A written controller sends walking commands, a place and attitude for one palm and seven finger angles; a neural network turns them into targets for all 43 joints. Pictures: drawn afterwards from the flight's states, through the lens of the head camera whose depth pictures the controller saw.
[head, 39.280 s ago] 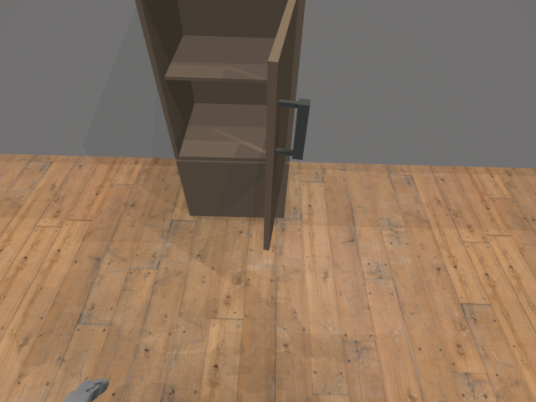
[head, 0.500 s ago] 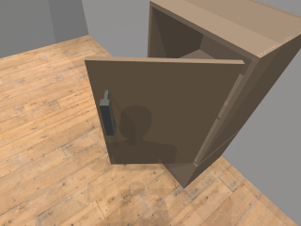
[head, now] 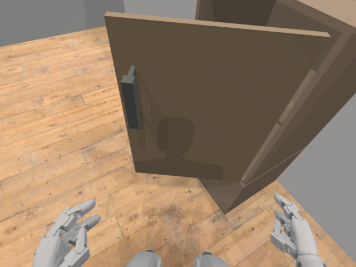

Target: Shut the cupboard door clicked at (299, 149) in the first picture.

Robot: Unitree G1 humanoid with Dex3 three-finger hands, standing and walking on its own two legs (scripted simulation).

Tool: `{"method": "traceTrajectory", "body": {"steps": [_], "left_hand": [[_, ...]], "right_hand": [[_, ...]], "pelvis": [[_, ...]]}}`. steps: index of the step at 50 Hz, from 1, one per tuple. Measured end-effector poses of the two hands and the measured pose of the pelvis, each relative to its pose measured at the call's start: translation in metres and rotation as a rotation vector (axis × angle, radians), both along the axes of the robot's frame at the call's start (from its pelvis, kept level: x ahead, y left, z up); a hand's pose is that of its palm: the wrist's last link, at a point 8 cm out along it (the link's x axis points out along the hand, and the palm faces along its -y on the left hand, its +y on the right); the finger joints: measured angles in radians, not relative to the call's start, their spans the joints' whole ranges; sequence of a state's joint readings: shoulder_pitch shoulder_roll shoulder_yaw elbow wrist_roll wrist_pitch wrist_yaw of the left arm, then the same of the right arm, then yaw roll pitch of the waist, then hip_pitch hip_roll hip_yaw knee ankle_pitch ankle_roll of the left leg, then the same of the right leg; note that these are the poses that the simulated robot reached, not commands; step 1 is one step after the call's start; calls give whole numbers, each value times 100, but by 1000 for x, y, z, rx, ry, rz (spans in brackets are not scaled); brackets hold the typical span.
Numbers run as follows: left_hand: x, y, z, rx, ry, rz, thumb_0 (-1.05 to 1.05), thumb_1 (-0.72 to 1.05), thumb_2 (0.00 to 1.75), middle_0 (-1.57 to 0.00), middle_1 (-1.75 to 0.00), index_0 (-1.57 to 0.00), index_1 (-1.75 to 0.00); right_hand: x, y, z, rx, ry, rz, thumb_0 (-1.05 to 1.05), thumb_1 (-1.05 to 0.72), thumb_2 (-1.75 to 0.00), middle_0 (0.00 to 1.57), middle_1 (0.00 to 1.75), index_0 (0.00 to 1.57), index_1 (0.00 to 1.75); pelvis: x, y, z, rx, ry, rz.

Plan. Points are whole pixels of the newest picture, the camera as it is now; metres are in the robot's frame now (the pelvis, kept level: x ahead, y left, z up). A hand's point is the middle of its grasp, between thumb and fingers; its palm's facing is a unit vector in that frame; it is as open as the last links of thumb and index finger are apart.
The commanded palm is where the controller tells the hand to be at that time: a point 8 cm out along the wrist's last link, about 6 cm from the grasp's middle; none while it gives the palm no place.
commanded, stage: raise the hand and make a fist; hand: left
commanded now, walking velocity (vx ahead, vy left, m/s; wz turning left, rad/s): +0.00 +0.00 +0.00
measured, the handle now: (133, 98) +0.45 +0.15 +0.12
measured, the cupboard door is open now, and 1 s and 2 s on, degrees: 54 54 54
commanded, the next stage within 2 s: bring the fist close to the handle in 1.48 s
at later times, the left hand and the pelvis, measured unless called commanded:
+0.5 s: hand (79, 202) +0.21 +0.20 +0.09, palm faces +0.15 -0.99 -0.07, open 3.8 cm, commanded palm +0.18 +0.24 +0.08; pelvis +0.02 -0.01 +0.01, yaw +1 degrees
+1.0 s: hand (74, 181) +0.24 +0.22 +0.11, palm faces +0.02 -1.00 -0.03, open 3.1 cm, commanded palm +0.22 +0.27 +0.12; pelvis +0.03 +0.03 +0.04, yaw +1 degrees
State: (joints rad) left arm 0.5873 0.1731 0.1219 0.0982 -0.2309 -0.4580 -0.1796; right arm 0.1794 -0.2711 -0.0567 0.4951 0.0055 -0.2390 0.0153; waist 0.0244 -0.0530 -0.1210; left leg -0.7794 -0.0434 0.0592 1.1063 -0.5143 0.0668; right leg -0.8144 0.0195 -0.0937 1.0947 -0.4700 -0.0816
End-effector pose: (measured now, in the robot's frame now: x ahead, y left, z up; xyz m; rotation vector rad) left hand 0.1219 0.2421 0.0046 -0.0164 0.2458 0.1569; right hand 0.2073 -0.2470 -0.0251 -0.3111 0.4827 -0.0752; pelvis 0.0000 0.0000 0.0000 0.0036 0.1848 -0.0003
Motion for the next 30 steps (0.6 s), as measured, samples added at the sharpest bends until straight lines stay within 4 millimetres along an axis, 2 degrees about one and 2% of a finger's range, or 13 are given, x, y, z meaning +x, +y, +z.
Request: {"method": "traceTrajectory", "body": {"steps": [2,4,7,9,12,15,18,21,24,27,30], "left_hand": [[-12,9,9,46,-45,67,2,90,90,-47,-59,-46,-59],[-11,11,32,88,-166,92,2,90,90,-50,-63,-50,-63],[12,-2,65,114,-372,22,3,90,90,-55,-69,-55,-69],[35,-16,76,110,-430,-85,2,90,90,-59,-73,-58,-73],[66,-33,67,68,-318,-234,2,90,90,-64,-79,-64,-79],[79,-33,52,9,-117,-246,2,90,90,-70,-85,-70,-85],[74,-18,59,11,-56,-124,2,90,90,-76,-91,-75,-91],[64,2,79,69,-132,-8,2,90,90,-81,-97,-81,-97],[59,9,91,108,-230,6,2,90,90,-87,-103,-86,-103],[63,3,84,78,-251,-72,2,90,90,-92,-109,-91,-109],[70,-6,71,31,-200,-164,2,90,90,-98,-115,-97,-115]], "right_hand": [[14,4,-5,-12,-18,49,2,-91,-90,20,30,20,30],[25,12,-12,-6,-29,90,2,-91,-90,20,30,20,30],[31,25,-25,31,-36,125,2,-91,-90,20,30,20,30],[28,33,-33,72,-25,117,2,-91,-90,20,30,20,30],[14,38,-42,140,31,58,2,-91,-90,20,30,20,30],[-6,35,-42,178,107,-15,2,-91,-90,20,30,20,30],[-23,26,-39,171,164,-71,2,-91,-90,20,30,20,30],[-34,15,-36,135,198,-92,2,-91,-90,20,30,20,30],[-37,5,-37,85,213,-78,2,-91,-90,20,30,20,30],[-36,-1,-38,48,211,-74,2,-91,-90,20,30,20,30],[-32,-1,-32,31,190,-89,2,-91,-90,20,30,20,30]], "pelvis": [[-1,-3,-7,-13,18,16],[-1,-5,-12,-26,30,32],[-3,-8,-16,-42,40,49],[-3,-9,-17,-44,45,48],[0,-12,-12,-31,48,30],[8,-14,-1,-15,40,16],[18,-13,10,-9,26,4],[24,-11,16,-11,21,3],[23,-7,15,-19,27,17],[18,-2,12,-26,35,22],[16,2,13,-28,34,18]]}}
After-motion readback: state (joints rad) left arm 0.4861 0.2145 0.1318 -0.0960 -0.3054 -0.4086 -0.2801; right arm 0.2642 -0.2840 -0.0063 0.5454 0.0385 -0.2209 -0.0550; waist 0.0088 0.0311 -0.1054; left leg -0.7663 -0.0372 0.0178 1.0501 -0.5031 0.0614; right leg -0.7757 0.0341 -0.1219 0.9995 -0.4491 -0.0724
